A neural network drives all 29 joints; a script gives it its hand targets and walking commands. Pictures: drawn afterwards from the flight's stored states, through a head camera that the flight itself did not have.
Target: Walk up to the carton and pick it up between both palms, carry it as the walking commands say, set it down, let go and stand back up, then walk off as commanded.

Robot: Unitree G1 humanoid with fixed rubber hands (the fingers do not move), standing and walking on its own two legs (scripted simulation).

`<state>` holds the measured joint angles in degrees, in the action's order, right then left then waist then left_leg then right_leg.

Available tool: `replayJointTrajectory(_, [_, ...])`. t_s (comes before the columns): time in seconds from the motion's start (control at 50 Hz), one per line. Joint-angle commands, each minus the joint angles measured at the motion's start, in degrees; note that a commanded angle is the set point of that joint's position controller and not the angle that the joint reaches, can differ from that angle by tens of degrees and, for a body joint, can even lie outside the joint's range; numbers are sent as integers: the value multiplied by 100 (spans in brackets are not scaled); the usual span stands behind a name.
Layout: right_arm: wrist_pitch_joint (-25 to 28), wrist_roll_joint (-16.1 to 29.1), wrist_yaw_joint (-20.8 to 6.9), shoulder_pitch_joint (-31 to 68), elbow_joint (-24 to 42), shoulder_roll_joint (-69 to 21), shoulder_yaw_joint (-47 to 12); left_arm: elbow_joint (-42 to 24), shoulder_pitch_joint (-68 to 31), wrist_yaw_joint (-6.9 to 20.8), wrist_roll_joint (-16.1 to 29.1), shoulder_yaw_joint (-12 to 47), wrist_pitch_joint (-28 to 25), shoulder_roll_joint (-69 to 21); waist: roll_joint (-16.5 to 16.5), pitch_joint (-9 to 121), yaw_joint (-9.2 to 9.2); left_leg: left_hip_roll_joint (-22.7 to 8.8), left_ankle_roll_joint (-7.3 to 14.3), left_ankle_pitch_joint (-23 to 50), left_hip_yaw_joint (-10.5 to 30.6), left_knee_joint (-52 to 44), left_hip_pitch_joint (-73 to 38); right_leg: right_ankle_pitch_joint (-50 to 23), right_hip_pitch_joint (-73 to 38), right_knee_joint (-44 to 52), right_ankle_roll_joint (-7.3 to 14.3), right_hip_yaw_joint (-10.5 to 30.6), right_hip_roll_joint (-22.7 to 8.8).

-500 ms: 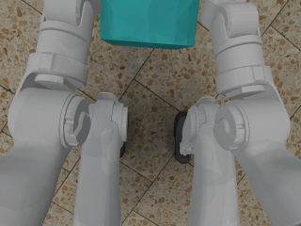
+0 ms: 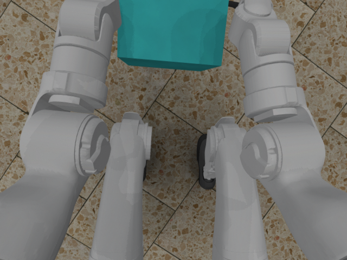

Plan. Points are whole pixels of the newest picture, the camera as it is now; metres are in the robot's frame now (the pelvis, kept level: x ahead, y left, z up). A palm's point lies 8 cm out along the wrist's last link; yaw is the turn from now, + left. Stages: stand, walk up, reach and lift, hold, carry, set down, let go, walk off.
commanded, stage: reach and lift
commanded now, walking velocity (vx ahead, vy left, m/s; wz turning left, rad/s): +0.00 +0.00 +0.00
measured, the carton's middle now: (171, 8) +0.57 +0.03 -0.14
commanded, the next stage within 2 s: none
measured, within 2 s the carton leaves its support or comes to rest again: neither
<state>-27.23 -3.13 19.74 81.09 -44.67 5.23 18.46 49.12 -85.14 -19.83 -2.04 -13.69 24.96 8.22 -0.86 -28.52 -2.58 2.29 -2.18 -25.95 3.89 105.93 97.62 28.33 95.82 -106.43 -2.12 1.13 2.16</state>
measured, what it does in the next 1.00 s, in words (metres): rises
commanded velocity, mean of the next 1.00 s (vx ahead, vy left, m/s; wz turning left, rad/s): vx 0.00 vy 0.00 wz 0.00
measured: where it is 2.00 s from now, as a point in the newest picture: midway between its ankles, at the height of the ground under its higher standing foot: (172, 168)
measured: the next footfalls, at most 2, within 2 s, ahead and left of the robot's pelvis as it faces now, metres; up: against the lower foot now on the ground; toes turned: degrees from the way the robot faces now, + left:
none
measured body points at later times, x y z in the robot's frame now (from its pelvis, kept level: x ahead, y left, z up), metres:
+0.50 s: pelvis +0.00 +0.00 +0.05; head +0.28 +0.01 +0.39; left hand +0.54 +0.15 +0.02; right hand +0.55 -0.11 +0.01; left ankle +0.17 +0.13 -0.45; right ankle +0.16 -0.13 -0.45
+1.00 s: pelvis +0.02 +0.00 +0.12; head +0.24 +0.01 +0.51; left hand +0.52 +0.16 +0.11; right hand +0.53 -0.10 +0.10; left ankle +0.17 +0.13 -0.45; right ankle +0.16 -0.13 -0.45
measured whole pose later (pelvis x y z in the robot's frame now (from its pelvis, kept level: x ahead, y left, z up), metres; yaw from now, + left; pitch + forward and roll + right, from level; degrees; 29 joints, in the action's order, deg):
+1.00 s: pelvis +0.02 +0.00 +0.12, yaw +0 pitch +13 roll -1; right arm -25.9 -7.2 17.7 65.6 -44.4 -0.6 19.3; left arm 43.0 -65.4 -20.0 -4.3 -15.1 25.9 1.7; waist -0.8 -17.1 -2.1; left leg 2.3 -2.4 -23.9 4.5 83.8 73.0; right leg 25.8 71.4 -84.0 -1.8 1.6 2.3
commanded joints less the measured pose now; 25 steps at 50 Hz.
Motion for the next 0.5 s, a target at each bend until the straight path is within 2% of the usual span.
replayJointTrajectory(0.0, [498, 1133, -3025, 5384, 2108, -6737, -2905, -960, -2996, 2892, 659, 1758, -2, -7643, 264, 14510, -294, 782, 175, 1244, -660, -1277, -4942, -804, -3400, 1393, 108, -511, 877])
replayJointTrajectory(0.02, [473, 913, -3033, 4878, 1844, -6700, -2732, -982, -2974, 2915, 659, 1844, 8, -7890, 209, 14336, 65, 767, 91, 1139, -631, -1327, -4978, -726, -3327, 1554, 129, -627, 913])
replayJointTrajectory(0.04, [465, 898, -3030, 4921, 1393, -6636, -2588, -1005, -3179, 2910, 729, 1958, -4, -7954, -60, 13742, 122, 709, 98, 756, -510, -1406, -4890, -304, -2695, 1552, 195, -531, 857])
replayJointTrajectory(0.06, [436, 798, -3106, 4667, 1141, -6628, -2528, -1090, -3229, 2880, 563, 1904, -16, -7816, -135, 13467, 87, 682, 20, 534, -598, -1455, -4795, -71, -2594, 1676, 183, -597, 851])
replayJointTrajectory(0.08, [422, 615, -3137, 4488, 800, -6403, -2212, -514, -2888, 2873, 359, 1563, 55, -7754, -160, 12833, 188, 632, 92, 168, -411, -1619, -4704, 255, -2147, 1765, 242, -598, 817])
replayJointTrajectory(0.1, [375, 604, -3175, 4242, 646, -6718, -2152, -410, -2746, 2862, 283, 1407, 11, -7770, -119, 12521, 90, 635, 112, 95, -408, -1777, -4757, 314, -2087, 1805, 230, -625, 815])
replayJointTrajectory(0.12, [422, 595, -3168, 4033, 695, -6782, -2218, -995, -3096, 2889, 289, 1577, -91, -7542, -121, 12908, 9, 656, 94, 364, -603, -1703, -4679, 151, -2376, 1921, 233, -515, 838])
replayJointTrajectory(0.14, [452, 855, -3177, 4517, 1458, -6865, -2658, -1650, -3294, 2835, 692, 2062, -65, -8029, 15, 14025, 274, 711, 50, 944, -375, -1653, -5524, -508, -2898, 1770, 208, -636, 888])
replayJointTrajectory(0.16, [438, 788, -3149, 4096, 1376, -6922, -2488, -2067, -3571, 2837, 834, 2318, -73, -7993, -203, 14640, 464, 766, -24, 1418, -414, -1584, -5940, -950, -3094, 1793, 237, -631, 943])
replayJointTrajectory(0.18, [418, 1066, -3088, 4320, 1786, -7075, -2874, -1892, -3266, 2843, 930, 2300, -58, -7872, -75, 14944, 6, 773, 34, 1563, -551, -1588, -5788, -1080, -3664, 1824, 225, -479, 934])
replayJointTrajectory(0.2, [371, 1048, -3075, 3995, 1674, -7234, -2819, -2529, -3589, 2848, 1126, 2654, -77, -7863, -68, 15439, 217, 770, -1, 1630, -440, -1665, -6272, -1249, -3797, 1734, 215, -550, 1001])
replayJointTrajectory(0.22, [376, 1010, -3071, 4189, 1575, -7045, -2908, -1918, -3173, 2833, 949, 2670, 11, -7832, -131, 14808, 237, 690, -14, 1473, -419, -1729, -6113, -994, -3374, 1771, 204, -592, 961])
replayJointTrajectory(0.24, [332, 689, -3108, 3708, 718, -6959, -2454, -1466, -3273, 2837, 760, 2348, 19, -7873, -158, 13588, 327, 644, -8, 615, -405, -1827, -5327, -309, -2939, 1958, 254, -485, 880])
replayJointTrajectory(0.26, [315, 612, -3156, 3854, 576, -6806, -2400, -1484, -3515, 2827, 761, 2325, 19, -7905, -163, 13015, 404, 584, -35, 63, -357, -2017, -5272, 246, -2433, 2036, 273, -550, 858])
replayJointTrajectory(0.28, [330, 686, -3180, 4056, 933, -6990, -2598, -1337, -3015, 2843, 587, 2229, 51, -7972, -83, 13401, 126, 598, 38, 448, -404, -2061, -5372, 3, -2831, 2118, 287, -503, 845])
replayJointTrajectory(0.3, [381, 870, -3182, 4289, 1496, -6802, -2800, -1533, -3058, 2795, 795, 2479, 94, -8051, -70, 13834, 324, 630, 17, 643, -230, -2097, -6015, -265, -2938, 2072, 277, -581, 907])
replayJointTrajectory(0.32, [402, 957, -3131, 4197, 1495, -6947, -2721, -1570, -3016, 2816, 836, 2430, 49, -8108, -161, 13838, 256, 679, 13, 854, -383, -2056, -5849, -472, -3195, 2130, 280, -513, 888])
replayJointTrajectory(0.34, [417, 935, -3089, 4324, 1805, -6822, -2751, -1352, -2666, 2819, 757, 2362, 127, -8130, -163, 14155, 229, 739, 1, 1133, -363, -2111, -6119, -693, -3420, 2170, 241, -550, 912])
replayJointTrajectory(0.36, [392, 1040, -3142, 4140, 1135, -6989, -2763, -1383, -2850, 2817, 601, 2276, 64, -7881, -389, 13762, -161, 598, 34, 792, -449, -2103, -5736, -312, -3171, 2187, 247, -354, 851])
replayJointTrajectory(0.38, [417, 1039, -3144, 4294, 1327, -6860, -2907, -1321, -2806, 2793, 696, 2385, 73, -8122, -382, 13802, 66, 667, -21, 710, -427, -2123, -5839, -282, -3242, 2249, 266, -446, 889])
replayJointTrajectory(0.4, [338, 940, -3148, 3978, 1021, -7123, -2753, -1430, -2821, 2808, 482, 2034, 1, -7617, 88, 13544, -100, 678, 68, 612, -505, -2253, -5488, -194, -3465, 2366, 176, -443, 882])
replayJointTrajectory(0.42, [391, 834, -3130, 4196, 1247, -6811, -2674, -1486, -3073, 2822, 705, 2278, 46, -7954, -63, 13736, 288, 681, 3, 361, -375, -2282, -5663, -158, -3517, 2366, 226, -467, 859])
replayJointTrajectory(0.44, [305, 1040, -3096, 4039, 1457, -7301, -2928, -1885, -3176, 2819, 766, 2359, -6, -7706, 87, 14117, 58, 715, 101, 705, -549, -2214, -5873, -384, -3944, 2441, 180, -315, 877])
replayJointTrajectory(0.46, [319, 815, -3096, 3980, 1495, -7139, -2864, -1538, -2819, 2860, 699, 2324, 47, -7977, 146, 14045, 151, 709, 65, 712, -537, -2310, -5691, -449, -4114, 2500, 197, -397, 884])
replayJointTrajectory(0.48, [334, 914, -3096, 4077, 1323, -7097, -2982, -1397, -2793, 2838, 675, 2290, 39, -7914, 240, 14099, 83, 716, 41, 875, -496, -2346, -5691, -557, -4191, 2509, 131, -428, 869])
